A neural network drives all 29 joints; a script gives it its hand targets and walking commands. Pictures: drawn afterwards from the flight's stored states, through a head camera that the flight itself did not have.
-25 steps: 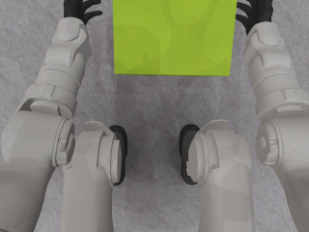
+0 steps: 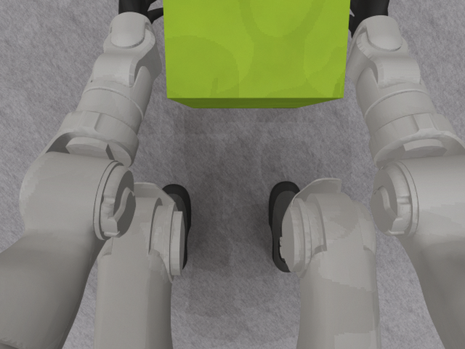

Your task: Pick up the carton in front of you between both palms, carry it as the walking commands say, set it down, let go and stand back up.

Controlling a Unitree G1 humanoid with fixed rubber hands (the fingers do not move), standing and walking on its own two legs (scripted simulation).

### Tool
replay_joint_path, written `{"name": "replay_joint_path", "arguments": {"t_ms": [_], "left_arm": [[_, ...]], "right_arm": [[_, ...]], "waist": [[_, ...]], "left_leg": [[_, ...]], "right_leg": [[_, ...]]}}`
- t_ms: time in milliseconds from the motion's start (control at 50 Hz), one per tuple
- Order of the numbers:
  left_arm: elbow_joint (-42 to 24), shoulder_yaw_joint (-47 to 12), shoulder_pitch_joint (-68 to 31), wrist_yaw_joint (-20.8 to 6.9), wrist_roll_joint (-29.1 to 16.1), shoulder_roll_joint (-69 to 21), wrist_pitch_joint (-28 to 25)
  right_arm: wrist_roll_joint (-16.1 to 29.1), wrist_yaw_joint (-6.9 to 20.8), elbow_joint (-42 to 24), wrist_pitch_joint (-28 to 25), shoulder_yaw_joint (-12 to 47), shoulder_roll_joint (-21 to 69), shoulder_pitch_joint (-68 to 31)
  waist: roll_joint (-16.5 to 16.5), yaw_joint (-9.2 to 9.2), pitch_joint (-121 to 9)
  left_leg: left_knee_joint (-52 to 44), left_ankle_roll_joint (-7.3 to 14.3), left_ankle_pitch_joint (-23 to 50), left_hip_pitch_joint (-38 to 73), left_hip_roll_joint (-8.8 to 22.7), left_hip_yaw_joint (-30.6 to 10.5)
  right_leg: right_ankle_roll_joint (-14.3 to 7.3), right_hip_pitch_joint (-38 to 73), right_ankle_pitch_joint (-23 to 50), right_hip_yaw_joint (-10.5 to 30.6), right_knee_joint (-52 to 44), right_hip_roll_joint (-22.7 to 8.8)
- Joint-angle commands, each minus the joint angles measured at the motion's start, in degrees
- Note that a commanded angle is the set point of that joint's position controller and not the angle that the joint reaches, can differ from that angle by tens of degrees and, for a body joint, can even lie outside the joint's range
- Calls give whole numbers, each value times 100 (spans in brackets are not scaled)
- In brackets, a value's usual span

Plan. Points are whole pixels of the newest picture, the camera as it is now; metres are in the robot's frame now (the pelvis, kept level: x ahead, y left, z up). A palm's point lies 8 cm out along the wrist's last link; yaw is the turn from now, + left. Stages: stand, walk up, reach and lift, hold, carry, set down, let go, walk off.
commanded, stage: reach and lift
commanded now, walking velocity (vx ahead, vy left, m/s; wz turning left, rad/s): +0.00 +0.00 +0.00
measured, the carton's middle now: (249, 38) +0.52 -0.04 -0.24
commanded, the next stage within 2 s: none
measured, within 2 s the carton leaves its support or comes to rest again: leaves its support in 0.08 s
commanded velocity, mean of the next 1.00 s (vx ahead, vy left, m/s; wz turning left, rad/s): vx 0.00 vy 0.00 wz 0.00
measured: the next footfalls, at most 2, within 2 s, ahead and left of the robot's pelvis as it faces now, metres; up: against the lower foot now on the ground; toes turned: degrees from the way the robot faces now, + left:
none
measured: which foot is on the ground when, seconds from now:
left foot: down 0.00-1.00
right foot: down 0.00-1.00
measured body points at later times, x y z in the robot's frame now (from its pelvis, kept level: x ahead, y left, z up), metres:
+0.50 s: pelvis +0.00 +0.00 +0.07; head +0.27 -0.02 +0.43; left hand +0.52 +0.11 -0.01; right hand +0.50 -0.19 -0.01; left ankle +0.12 +0.13 -0.34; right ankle +0.12 -0.13 -0.34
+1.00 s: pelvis +0.04 +0.01 +0.19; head +0.23 -0.02 +0.60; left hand +0.49 +0.12 +0.14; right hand +0.47 -0.19 +0.14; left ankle +0.12 +0.13 -0.34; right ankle +0.12 -0.13 -0.34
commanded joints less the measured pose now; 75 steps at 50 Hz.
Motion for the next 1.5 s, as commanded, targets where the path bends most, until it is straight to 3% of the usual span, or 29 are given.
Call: {"name": "replay_joint_path", "arguments": {"t_ms": [0,140,220,280,360,420,580,820,960,1240,1480], "left_arm": [[-1274,-1204,-2853,-1467,130,-4980,151],[-2583,-1966,-2867,-1493,-347,-6296,455],[-3345,-2183,-2636,-1497,-172,-6668,770],[-3353,-2099,-2324,-1546,111,-6820,1045],[-2559,-1324,-1876,-1669,770,-6876,1344],[-2229,-892,-1765,-1769,1119,-6960,1452],[-2063,-667,-1507,-1920,1367,-7217,1544],[-2776,-1707,-516,-2016,968,-7742,1667],[-2843,-2015,287,-2024,879,-7905,1647],[-2780,-2002,1882,-2040,1147,-7899,1429],[-3061,-2277,3145,-2142,1271,-7870,1529]], "right_arm": [[-61,1469,-1520,135,1082,4943,-2956],[253,1480,-3146,473,1700,5987,-2899],[48,1481,-3834,864,1865,6592,-2435],[-206,1564,-3711,1182,1788,6972,-1992],[-746,1728,-2842,1499,1203,7173,-1552],[-1094,1799,-2525,1576,783,7206,-1512],[-1478,1866,-2427,1634,434,7396,-1257],[-1048,1918,-3238,1747,1459,7965,-365],[-1018,1866,-3294,1705,1694,8101,411],[-1290,1789,-3278,1478,1679,8238,1920],[-1362,1787,-3665,1557,2011,8264,3148]], "waist": [[34,-172,-6519],[-83,-364,-9305],[-271,-321,-10045],[-265,-183,-9460],[-261,10,-7805],[-251,15,-7491],[-166,-95,-7970],[-207,-12,-8580],[-162,-3,-8012],[-214,105,-6666],[-205,126,-5662]], "left_leg": [[-671,207,1338,2859,-491,727],[-590,152,2456,3989,-597,859],[-900,165,2143,4107,-680,947],[-1313,208,1447,3854,-696,941],[-1903,283,399,3251,-663,876],[-2262,307,221,3237,-686,849],[-3068,257,323,3834,-720,786],[-4001,179,1061,5338,-696,652],[-4680,152,1238,6077,-673,484],[-6313,249,1620,7745,-507,94],[-7854,315,2444,9615,-327,-172]], "right_leg": [[-70,3009,1579,-514,-885,469],[-36,4595,2935,-714,-805,585],[42,5053,2724,-810,-1100,669],[35,4658,1930,-816,-1471,731],[-4,3743,651,-749,-2103,743],[-47,3701,403,-711,-2456,768],[-73,4527,594,-696,-3197,779],[16,6022,1366,-625,-4028,847],[-1,6705,1524,-491,-4663,854],[-66,8399,1867,-84,-6310,737],[-100,10199,2650,159,-7841,585]]}}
